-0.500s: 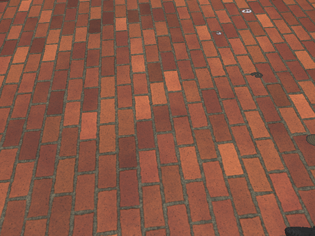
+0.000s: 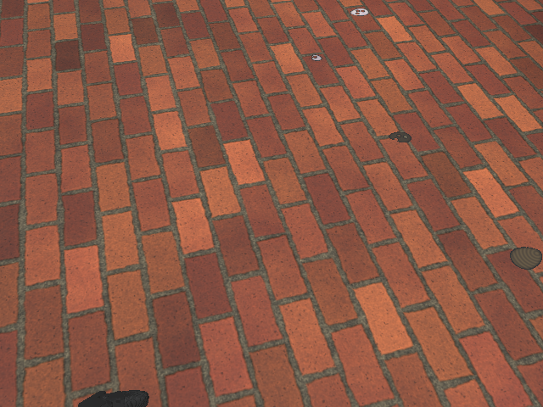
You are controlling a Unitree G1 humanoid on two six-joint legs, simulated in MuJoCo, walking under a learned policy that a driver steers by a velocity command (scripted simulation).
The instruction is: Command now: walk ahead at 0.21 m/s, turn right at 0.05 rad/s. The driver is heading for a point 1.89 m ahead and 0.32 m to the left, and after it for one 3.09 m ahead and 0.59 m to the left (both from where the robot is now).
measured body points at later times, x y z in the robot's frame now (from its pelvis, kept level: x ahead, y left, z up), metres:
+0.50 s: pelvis +0.14 +0.02 -0.01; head +0.14 +0.03 +0.44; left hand +0.25 +0.26 -0.15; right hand +0.21 -0.24 -0.14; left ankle +0.14 +0.14 -0.74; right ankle +0.20 -0.10 -0.74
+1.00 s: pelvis +0.18 +0.04 -0.01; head +0.19 +0.04 +0.44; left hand +0.27 +0.29 -0.15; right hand +0.23 -0.21 -0.15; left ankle +0.14 +0.14 -0.74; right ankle +0.20 -0.10 -0.74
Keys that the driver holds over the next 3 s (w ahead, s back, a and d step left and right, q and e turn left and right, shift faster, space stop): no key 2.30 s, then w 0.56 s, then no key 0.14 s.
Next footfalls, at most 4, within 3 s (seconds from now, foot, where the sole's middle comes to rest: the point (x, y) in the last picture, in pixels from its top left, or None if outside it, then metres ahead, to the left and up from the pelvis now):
0.10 right None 0.24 -0.10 -0.78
0.36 left None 0.18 0.14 -0.78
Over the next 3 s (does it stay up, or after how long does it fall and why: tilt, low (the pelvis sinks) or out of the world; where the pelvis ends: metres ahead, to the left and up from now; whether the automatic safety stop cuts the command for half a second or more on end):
stays up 0.41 0.00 -0.02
